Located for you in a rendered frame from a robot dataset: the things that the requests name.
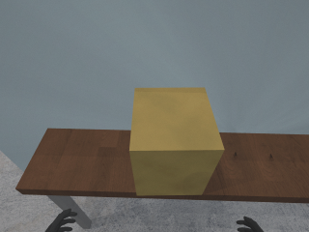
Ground table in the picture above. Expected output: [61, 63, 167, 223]
[15, 128, 309, 229]

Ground left robot hand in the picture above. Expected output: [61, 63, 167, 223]
[45, 208, 77, 232]

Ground right robot hand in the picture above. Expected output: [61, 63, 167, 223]
[236, 216, 264, 232]

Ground carton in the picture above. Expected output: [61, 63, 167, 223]
[129, 87, 225, 196]

